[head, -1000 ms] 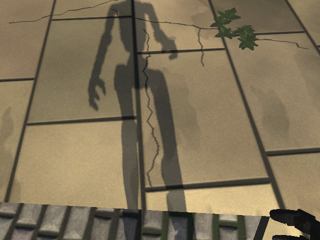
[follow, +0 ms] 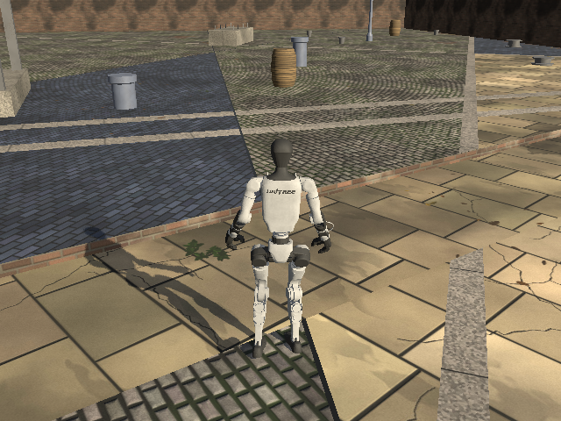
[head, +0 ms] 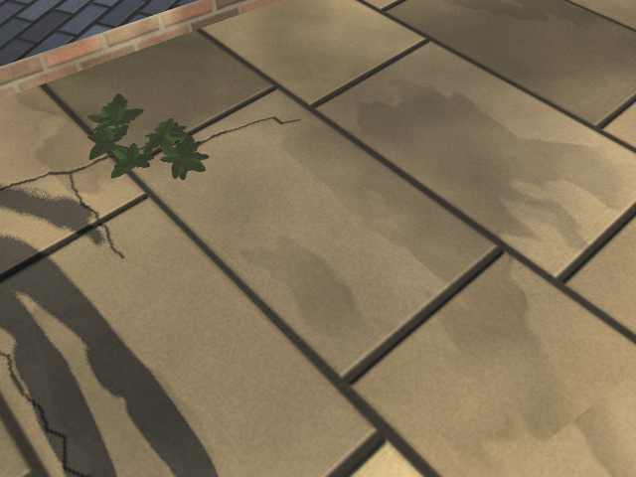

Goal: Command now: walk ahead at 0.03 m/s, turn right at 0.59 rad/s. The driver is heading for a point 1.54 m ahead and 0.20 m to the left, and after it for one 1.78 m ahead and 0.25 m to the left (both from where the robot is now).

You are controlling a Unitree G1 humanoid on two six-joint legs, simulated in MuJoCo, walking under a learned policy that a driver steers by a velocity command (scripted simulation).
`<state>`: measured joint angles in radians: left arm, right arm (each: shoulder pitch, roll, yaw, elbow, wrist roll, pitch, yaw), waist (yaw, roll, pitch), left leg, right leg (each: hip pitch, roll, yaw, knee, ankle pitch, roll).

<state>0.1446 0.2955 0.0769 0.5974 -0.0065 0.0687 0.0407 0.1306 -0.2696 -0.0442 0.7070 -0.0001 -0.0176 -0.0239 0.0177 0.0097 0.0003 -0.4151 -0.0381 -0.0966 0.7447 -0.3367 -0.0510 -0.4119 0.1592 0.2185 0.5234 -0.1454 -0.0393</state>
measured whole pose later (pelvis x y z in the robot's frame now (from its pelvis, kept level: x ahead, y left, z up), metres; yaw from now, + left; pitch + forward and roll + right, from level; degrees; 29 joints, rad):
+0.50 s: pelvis -0.01 +0.01 +0.01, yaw -9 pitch +0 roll +0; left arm 0.17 0.25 0.04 0.67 0.00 0.07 0.03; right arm 0.17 -0.24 -0.02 0.73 0.00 0.01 0.00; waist -0.03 0.00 0.05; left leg -0.24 0.03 0.04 0.51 -0.27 0.00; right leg -0.20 -0.01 0.05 0.46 -0.26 0.03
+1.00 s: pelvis -0.02 -0.01 +0.01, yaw -9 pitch -1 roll +0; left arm 0.21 0.22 0.03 0.83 0.01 0.04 0.04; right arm 0.24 -0.24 -0.03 0.86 -0.01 0.01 -0.03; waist -0.03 0.00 0.03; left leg -0.19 0.06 0.03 0.47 -0.25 -0.04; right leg -0.17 0.02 0.04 0.47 -0.27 0.00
